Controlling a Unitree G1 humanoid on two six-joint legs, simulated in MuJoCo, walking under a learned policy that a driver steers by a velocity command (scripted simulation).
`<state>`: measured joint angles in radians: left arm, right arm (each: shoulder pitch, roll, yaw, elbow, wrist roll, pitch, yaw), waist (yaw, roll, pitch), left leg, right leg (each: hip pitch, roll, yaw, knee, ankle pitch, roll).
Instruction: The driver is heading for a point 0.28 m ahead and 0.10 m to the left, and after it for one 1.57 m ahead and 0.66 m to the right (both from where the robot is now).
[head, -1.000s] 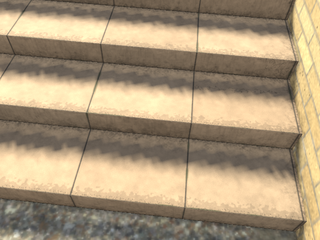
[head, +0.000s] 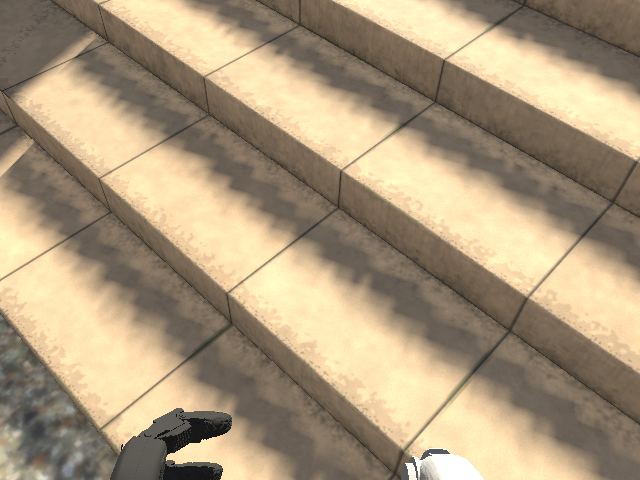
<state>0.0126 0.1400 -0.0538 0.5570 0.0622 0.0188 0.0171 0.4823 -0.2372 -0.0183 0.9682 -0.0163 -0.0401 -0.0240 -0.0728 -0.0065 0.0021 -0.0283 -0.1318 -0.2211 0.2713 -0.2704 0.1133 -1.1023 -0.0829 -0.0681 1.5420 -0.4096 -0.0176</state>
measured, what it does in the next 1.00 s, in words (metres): climbs, turning right: right foot 0.12 m higher, then left foot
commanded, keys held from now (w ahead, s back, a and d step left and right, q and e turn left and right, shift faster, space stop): w+q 0.10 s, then e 0.90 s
